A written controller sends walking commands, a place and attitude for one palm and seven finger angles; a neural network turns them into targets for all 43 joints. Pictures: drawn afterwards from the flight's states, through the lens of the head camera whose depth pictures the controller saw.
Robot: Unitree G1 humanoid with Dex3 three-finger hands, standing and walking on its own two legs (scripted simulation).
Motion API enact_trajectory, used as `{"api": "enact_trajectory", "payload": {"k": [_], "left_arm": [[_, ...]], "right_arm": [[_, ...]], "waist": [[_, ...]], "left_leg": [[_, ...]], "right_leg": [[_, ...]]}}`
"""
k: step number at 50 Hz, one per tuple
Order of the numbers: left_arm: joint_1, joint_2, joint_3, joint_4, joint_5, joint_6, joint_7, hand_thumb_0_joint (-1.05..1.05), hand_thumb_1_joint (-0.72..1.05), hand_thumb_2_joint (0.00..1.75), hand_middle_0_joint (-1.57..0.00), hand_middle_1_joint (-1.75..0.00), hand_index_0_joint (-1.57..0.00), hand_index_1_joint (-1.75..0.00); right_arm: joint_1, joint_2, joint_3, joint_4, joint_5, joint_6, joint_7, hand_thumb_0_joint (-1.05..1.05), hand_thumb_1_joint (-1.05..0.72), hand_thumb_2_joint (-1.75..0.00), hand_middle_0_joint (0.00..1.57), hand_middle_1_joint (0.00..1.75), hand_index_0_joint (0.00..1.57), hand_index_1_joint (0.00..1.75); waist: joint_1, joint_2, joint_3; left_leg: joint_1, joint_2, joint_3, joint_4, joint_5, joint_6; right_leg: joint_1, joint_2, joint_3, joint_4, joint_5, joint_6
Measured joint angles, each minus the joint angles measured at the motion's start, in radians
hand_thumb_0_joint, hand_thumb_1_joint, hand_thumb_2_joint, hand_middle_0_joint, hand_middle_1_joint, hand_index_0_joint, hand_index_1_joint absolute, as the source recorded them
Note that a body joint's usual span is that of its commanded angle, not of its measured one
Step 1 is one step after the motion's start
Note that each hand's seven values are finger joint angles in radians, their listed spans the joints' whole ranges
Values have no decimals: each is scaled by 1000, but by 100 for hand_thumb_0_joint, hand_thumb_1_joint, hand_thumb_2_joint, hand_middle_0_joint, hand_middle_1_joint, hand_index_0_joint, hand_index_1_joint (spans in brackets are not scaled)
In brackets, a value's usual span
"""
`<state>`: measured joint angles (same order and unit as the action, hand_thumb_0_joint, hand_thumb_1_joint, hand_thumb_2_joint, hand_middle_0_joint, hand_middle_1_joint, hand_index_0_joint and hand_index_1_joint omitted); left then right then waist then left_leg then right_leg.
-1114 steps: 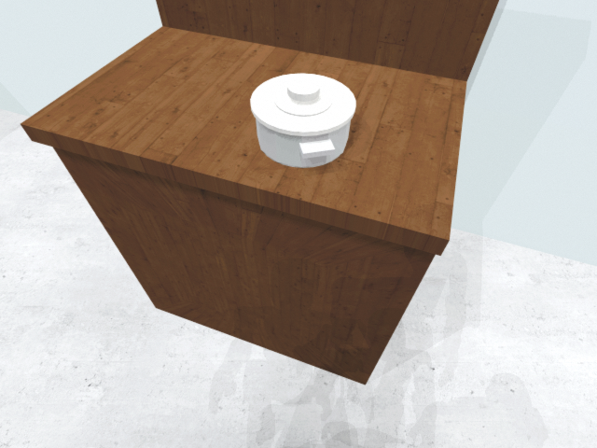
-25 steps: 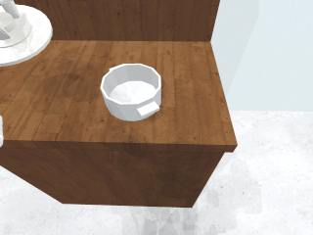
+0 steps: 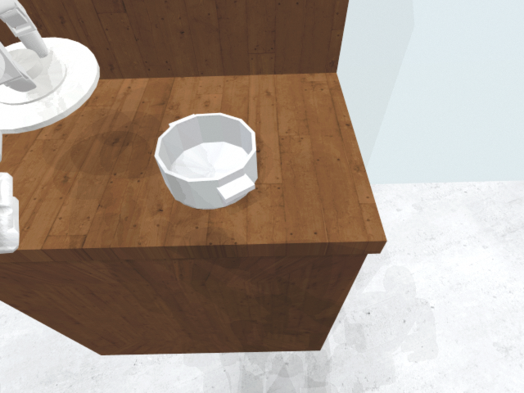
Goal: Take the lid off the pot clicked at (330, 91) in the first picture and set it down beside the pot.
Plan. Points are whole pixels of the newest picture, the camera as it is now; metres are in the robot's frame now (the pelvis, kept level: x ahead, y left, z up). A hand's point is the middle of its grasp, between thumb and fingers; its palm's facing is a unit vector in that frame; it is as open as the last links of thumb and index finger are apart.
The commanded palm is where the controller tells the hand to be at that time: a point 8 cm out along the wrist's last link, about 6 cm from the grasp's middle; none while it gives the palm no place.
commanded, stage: lower the lid onto the table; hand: left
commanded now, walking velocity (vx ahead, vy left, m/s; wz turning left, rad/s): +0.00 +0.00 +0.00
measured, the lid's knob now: (18, 66) +0.48 +0.30 +0.27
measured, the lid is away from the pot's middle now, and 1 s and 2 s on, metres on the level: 0.22 0.23 0.23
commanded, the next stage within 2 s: none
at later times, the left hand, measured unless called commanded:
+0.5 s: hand (9, 95) +0.45 +0.30 +0.25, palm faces -0.26 -0.20 -0.94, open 8.4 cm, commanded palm +0.45 +0.30 +0.31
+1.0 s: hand (34, 109) +0.47 +0.30 +0.21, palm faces -0.31 -0.23 -0.92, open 8.4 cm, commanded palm +0.46 +0.31 +0.27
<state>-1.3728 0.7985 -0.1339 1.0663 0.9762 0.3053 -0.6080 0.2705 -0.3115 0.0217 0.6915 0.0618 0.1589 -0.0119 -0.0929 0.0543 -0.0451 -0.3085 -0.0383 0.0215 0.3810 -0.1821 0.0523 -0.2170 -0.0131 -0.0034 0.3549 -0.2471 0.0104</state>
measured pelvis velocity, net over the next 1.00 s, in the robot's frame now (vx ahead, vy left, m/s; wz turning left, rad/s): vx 0.00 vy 0.01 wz -0.01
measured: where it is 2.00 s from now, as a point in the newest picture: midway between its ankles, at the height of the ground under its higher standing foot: outside the picture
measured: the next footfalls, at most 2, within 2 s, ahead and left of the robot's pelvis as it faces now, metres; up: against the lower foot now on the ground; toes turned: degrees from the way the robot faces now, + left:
none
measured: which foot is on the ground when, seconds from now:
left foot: down 0.00-1.00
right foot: down 0.00-1.00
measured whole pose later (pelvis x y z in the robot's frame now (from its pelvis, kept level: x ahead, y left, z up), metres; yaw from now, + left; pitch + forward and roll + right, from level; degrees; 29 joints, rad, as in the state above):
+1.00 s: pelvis +0.00 +0.01 +0.00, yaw -1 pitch +8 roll -1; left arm -1.25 0.82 -0.08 1.14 0.97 0.16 -0.55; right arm 0.31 -0.31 0.00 0.70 0.07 0.18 -0.02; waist -0.13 0.03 -0.05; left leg -0.38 -0.03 0.03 0.45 -0.22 0.06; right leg -0.27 -0.01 0.01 0.39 -0.26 0.02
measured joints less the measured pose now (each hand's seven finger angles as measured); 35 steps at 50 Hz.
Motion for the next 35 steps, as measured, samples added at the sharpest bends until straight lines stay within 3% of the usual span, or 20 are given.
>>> {"api": "enact_trajectory", "payload": {"k": [9, 20, 35], "left_arm": [[58, 19, -2, -45, -8, -5, 1, 0, 13, 80, -62, -98, -61, -98], [61, -11, -53, -29, -15, -23, 10, 0, 13, 80, -62, -98, -61, -98], [35, -15, -25, 80, -2, -97, 39, 0, 13, 80, -62, -98, -61, -98]], "right_arm": [[6, -6, -11, -6, 2, -1, -6, 1, -91, -89, 20, 30, 20, 30], [-19, -2, -9, 6, 5, -9, -13, 1, -91, -89, 20, 30, 20, 30], [10, 13, -9, 30, 0, -4, -14, 1, -91, -89, 20, 30, 20, 30]], "waist": [[5, -10, 8], [11, -15, 24], [-18, -19, 10]], "left_leg": [[-2, 5, -6, 14, -4, -2], [-17, -1, -23, 26, 3, 0], [-46, -1, -10, 36, -7, 6]], "right_leg": [[7, 6, -6, -1, 2, -3], [2, 2, -24, 2, 7, -2], [-30, 0, -10, 10, 4, 4]]}}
